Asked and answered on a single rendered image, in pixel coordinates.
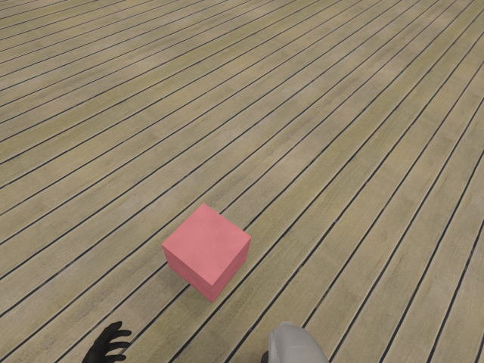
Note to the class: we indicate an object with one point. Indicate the robot right thigh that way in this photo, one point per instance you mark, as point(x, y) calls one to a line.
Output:
point(293, 344)

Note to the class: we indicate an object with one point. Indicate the left robot hand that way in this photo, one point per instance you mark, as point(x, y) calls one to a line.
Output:
point(97, 353)

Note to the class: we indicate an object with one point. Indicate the carton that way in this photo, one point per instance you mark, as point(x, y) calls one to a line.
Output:
point(207, 250)

